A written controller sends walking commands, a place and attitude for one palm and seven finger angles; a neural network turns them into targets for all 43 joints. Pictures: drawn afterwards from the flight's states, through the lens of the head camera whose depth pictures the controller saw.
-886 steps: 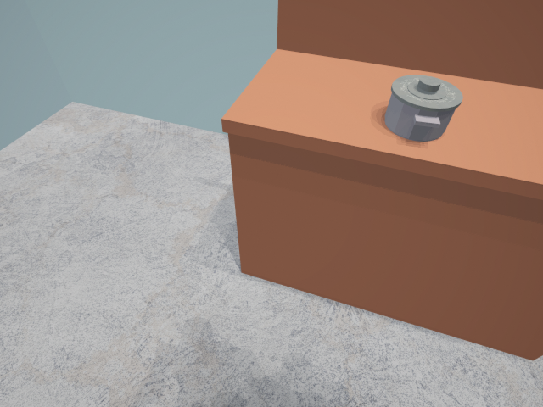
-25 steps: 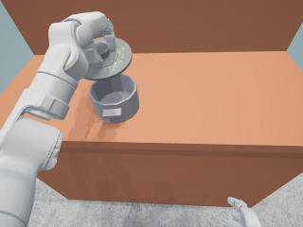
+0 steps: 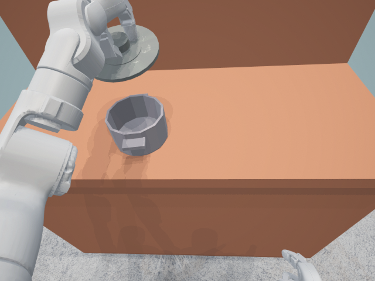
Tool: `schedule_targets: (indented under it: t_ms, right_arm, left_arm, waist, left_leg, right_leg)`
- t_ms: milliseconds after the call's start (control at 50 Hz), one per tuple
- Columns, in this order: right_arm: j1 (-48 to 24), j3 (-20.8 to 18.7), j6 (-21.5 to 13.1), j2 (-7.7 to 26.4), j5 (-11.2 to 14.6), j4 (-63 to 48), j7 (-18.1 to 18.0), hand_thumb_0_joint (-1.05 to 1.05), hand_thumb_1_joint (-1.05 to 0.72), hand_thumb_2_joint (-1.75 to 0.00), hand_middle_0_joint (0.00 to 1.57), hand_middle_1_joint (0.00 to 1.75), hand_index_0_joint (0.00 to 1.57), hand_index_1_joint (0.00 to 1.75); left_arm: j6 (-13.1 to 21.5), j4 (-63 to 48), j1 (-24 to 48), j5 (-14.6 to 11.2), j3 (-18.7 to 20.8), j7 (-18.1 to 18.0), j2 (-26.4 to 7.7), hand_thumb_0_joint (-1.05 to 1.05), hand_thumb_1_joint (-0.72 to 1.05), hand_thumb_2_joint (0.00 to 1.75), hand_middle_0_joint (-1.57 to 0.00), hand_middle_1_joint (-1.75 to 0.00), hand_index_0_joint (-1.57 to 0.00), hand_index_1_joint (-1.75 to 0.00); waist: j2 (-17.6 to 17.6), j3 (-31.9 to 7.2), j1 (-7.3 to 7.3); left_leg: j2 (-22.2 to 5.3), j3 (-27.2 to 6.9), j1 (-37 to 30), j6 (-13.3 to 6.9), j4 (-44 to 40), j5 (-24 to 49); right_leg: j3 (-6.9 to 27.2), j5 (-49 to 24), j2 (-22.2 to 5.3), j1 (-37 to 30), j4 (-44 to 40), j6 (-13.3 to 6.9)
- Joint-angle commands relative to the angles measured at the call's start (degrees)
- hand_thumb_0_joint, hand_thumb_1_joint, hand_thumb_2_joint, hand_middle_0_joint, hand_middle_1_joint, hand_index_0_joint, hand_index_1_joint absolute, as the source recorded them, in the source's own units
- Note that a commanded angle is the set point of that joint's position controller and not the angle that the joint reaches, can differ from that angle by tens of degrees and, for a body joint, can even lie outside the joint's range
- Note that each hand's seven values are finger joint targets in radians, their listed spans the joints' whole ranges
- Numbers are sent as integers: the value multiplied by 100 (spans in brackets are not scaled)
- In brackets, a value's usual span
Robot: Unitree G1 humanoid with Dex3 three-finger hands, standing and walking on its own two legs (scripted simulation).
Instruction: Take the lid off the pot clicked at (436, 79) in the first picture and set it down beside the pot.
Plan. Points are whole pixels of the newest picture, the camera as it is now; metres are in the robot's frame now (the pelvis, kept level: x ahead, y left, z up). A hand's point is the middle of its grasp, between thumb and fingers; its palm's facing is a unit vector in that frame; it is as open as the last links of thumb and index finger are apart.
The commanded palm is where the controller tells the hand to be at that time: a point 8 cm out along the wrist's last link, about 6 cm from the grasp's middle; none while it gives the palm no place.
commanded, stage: lift the lid straight up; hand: left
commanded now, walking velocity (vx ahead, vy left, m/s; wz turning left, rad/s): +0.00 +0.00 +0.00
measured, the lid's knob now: (117, 42) +0.49 +0.14 +0.27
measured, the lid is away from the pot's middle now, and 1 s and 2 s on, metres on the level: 0.02 0.11 0.22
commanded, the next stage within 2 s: move the lid sideways beside the pot in 0.08 s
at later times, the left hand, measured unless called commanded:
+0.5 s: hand (82, 50) +0.45 +0.19 +0.29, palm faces -0.15 -0.07 -0.99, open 7.6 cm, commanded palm +0.43 +0.20 +0.36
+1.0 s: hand (46, 55) +0.43 +0.25 +0.29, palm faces -0.15 -0.08 -0.99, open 7.6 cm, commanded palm +0.42 +0.26 +0.36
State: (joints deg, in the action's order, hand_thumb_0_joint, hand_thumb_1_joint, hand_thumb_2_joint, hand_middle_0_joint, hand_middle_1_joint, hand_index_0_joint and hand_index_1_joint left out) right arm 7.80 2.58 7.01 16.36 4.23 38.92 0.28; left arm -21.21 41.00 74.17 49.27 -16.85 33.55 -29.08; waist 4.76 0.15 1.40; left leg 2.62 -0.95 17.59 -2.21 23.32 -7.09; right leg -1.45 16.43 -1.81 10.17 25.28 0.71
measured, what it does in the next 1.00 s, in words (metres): stands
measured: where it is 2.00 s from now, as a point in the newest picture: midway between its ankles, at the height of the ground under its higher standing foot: outside the picture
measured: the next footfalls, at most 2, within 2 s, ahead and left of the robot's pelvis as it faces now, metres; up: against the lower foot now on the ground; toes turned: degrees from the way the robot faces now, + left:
none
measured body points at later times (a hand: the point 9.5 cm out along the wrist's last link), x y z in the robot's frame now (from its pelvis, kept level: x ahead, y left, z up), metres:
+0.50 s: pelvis +0.00 +0.00 +0.00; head +0.02 -0.03 +0.45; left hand +0.45 +0.19 +0.34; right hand +0.17 -0.24 -0.12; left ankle +0.05 +0.10 -0.74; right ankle -0.04 -0.13 -0.74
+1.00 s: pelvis -0.01 +0.01 +0.00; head +0.02 -0.01 +0.45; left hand +0.44 +0.25 +0.34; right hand +0.14 -0.24 -0.12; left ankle +0.05 +0.10 -0.74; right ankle -0.04 -0.13 -0.74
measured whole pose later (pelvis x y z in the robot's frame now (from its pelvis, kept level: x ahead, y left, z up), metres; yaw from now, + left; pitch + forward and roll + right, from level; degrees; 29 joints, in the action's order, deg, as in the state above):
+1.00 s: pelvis -0.01 +0.01 +0.00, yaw +1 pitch +1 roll -1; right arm 7.8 2.2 11.2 17.0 5.9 37.1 0.4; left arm -16.4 38.0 69.5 50.3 -12.9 36.9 -41.2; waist 3.9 1.7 1.0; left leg 2.6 -1.8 19.7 -2.8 25.7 -7.5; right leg -2.3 15.7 -1.6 10.7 25.0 1.0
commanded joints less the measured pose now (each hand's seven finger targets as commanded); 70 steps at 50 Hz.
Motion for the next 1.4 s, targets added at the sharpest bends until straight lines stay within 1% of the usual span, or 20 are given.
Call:
schedule_targets:
  t_ms: [0, 60, 80, 160, 200, 260, 320, 360, 400, 460, 500, 560, 580, 680, 760, 900, 960, 1140, 1260, 1380]
  right_arm:
    - [-773, -224, -193, 632, -8, -995, -19, 0, -90, -90, 20, 30, 20, 30]
    - [-682, -274, -176, 685, 39, -958, -26, 0, -90, -90, 20, 30, 20, 30]
    - [-656, -261, -175, 655, 23, -955, -30, 0, -90, -90, 20, 30, 20, 30]
    - [-733, -289, -235, 683, 82, -958, -40, 0, -90, -90, 20, 30, 20, 30]
    - [-706, -255, -171, 689, 22, -926, -81, 0, -90, -90, 20, 30, 20, 30]
    - [-688, -281, -122, 715, 79, -900, -57, 0, -90, -90, 20, 30, 20, 30]
    - [-751, -267, -119, 667, 24, -1002, -54, 0, -90, -90, 20, 30, 20, 30]
    - [-655, -287, -67, 728, 68, -941, -45, 0, -90, -90, 20, 30, 20, 30]
    - [-712, -251, 1, 722, 48, -965, -61, 0, -90, -90, 20, 30, 20, 30]
    - [-693, -293, 22, 707, 110, -990, -24, 0, -90, -90, 20, 30, 20, 30]
    - [-732, -270, 22, 717, 57, -1009, -43, 0, -90, -90, 20, 30, 20, 30]
    - [-615, -290, 59, 742, 129, -916, -51, 0, -90, -90, 20, 30, 20, 30]
    - [-605, -272, 49, 735, 102, -924, -43, 0, -90, -90, 20, 30, 20, 30]
    - [-535, -290, 35, 755, 80, -907, -55, 0, -90, -90, 20, 30, 20, 30]
    - [-513, -309, 113, 814, 137, -907, -35, 0, -90, -90, 20, 30, 20, 30]
    - [-527, -285, 180, 811, 114, -956, -45, 0, -90, -90, 20, 30, 20, 30]
    - [-520, -329, 168, 837, 165, -967, -34, 0, -90, -90, 20, 30, 20, 30]
    - [-384, -278, 159, 871, 149, -845, -145, 0, -90, -90, 20, 30, 20, 30]
    - [-302, -309, 136, 909, 192, -787, -140, 0, -90, -90, 20, 30, 20, 30]
    - [-174, -271, 197, 924, 159, -756, -177, 0, -90, -90, 20, 30, 20, 30]
  left_arm:
    - [-18, -1387, 3277, 215, 759, -231, -1650, 0, 69, 95, -84, -103, -83, -103]
    - [-101, -1315, 3056, 102, 621, -176, -1512, 0, 69, 95, -84, -103, -83, -103]
    - [-70, -1666, 3395, 197, 928, -185, -1904, 0, 69, 95, -84, -103, -83, -103]
    - [-91, -1685, 3443, 19, 522, -155, -1487, 0, 69, 95, -84, -103, -83, -103]
    - [49, -1596, 3460, 353, 1009, -207, -2168, 0, 69, 95, -84, -103, -83, -103]
    - [52, -1329, 3300, 181, 601, -130, -1725, 0, 69, 95, -84, -103, -83, -103]
    - [153, -1857, 3513, 285, 955, -146, -2124, 0, 69, 95, -84, -103, -83, -103]
    - [114, -1370, 3087, 173, 765, -93, -1913, 0, 69, 95, -84, -103, -83, -103]
    - [135, -1282, 3193, 318, 1095, -79, -2390, 0, 69, 95, -84, -103, -83, -103]
    - [176, -1529, 3137, 152, 493, -39, -1663, 0, 69, 95, -84, -103, -83, -103]
    - [253, -1733, 3308, 303, 1038, -78, -2349, 0, 69, 95, -84, -103, -83, -103]
    - [235, -1389, 3030, 109, 565, 1, -1767, 0, 69, 95, -84, -103, -83, -103]
    - [301, -1819, 3389, 202, 895, -52, -2247, 0, 69, 95, -84, -103, -83, -103]
    - [419, -1786, 3327, 245, 1164, -70, -2606, 0, 69, 95, -84, -103, -83, -103]
    - [423, -1397, 2921, 152, 944, -16, -2369, 0, 69, 95, -84, -103, -83, -103]
    - [544, -1390, 2984, 311, 1415, -12, -3021, 0, 69, 95, -84, -103, -83, -103]
    - [570, -1661, 2950, 150, 1015, 10, -2573, 0, 69, 95, -84, -103, -83, -103]
    - [792, -1397, 3269, 290, 1419, -19, -3291, 0, 69, 95, -84, -103, -83, -103]
    - [876, -1243, 3062, 167, 1001, -3, -2819, 0, 69, 95, -84, -103, -83, -103]
    - [1042, -1156, 3181, 339, 1488, -15, -3586, 0, 69, 95, -84, -103, -83, -103]
  waist:
    - [-673, -2590, -133]
    - [-685, -2479, -71]
    - [-802, -2623, -97]
    - [-382, -2508, -26]
    - [-491, -2569, -85]
    - [-401, -2354, -25]
    - [-429, -2787, -108]
    - [-441, -2545, -45]
    - [-692, -2432, -91]
    - [-285, -2429, 37]
    - [-286, -2702, -54]
    - [-268, -2265, 64]
    - [-243, -2583, -5]
    - [-219, -2749, -37]
    - [-225, -2393, 14]
    - [-288, -2432, -60]
    - [85, -2386, 22]
    - [6, -2476, -30]
    - [289, -2222, 82]
    - [49, -2473, 2]
  left_leg:
    - [204, -50, -1770, -251, 113, 1215]
    - [204, -89, -1852, -271, 188, 1365]
    - [177, -52, -1869, -268, 120, 1266]
    - [203, -160, -2078, -254, 193, 1218]
    - [184, -94, -1933, -249, 171, 1104]
    - [204, -114, -1844, -228, 176, 1073]
    - [205, -121, -2009, -249, 207, 1210]
    - [208, -119, -1885, -245, 244, 1237]
    - [190, -46, -1661, -274, 203, 1068]
    - [179, -134, -1970, -247, 255, 1219]
    - [176, -113, -2039, -262, 253, 1219]
    - [144, -165, -1980, -237, 211, 1085]
    - [132, -179, -2064, -209, 137, 1077]
    - [157, -208, -2111, -209, 200, 1276]
    - [134, -206, -1929, -217, 200, 1040]
    - [132, -176, -1832, -238, 202, 1052]
    - [111, -242, -2084, -213, 226, 1084]
    - [98, -212, -1955, -240, 128, 722]
    - [47, -267, -2068, -204, 132, 679]
    - [51, -183, -1919, -228, 116, 898]
  right_leg:
    - [-71, -2342, 308, -90, -212, -355]
    - [-109, -2436, 323, 32, -265, -355]
    - [-75, -2404, 351, -126, -242, -316]
    - [-139, -2108, 367, 231, -258, -371]
    - [-90, -2038, 393, 107, -214, -375]
    - [-149, -2000, 362, 249, -251, -383]
    - [-89, -2140, 377, 35, -184, -373]
    - [-134, -2162, 360, 150, -232, -378]
    - [-91, -2159, 358, 47, -237, -343]
    - [-172, -1980, 378, 310, -257, -376]
    - [-124, -1936, 408, 196, -218, -385]
    - [-221, -1725, 406, 444, -305, -382]
    - [-210, -1660, 434, 284, -282, -374]
    - [-195, -1741, 452, 236, -259, -386]
    - [-236, -1593, 419, 366, -307, -396]
    - [-233, -1579, 450, 286, -301, -393]
    - [-279, -1390, 455, 513, -344, -410]
    - [-267, -1219, 464, 353, -384, -392]
    - [-323, -1004, 484, 629, -451, -408]
    - [-284, -1309, 483, 273, -409, -376]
